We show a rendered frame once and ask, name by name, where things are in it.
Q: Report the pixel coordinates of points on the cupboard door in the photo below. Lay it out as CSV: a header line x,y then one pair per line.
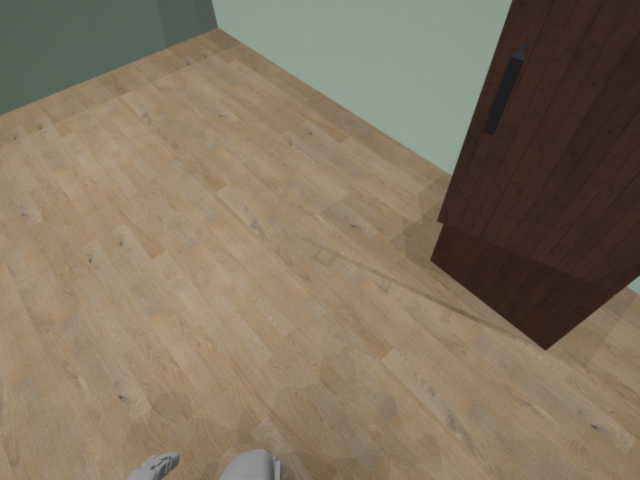
x,y
559,180

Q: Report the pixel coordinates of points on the robot left thigh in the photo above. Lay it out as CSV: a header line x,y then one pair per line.
x,y
253,465

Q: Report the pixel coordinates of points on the handle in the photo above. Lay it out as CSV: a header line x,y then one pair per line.
x,y
504,91

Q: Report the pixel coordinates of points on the left robot hand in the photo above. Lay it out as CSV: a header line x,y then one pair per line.
x,y
156,467

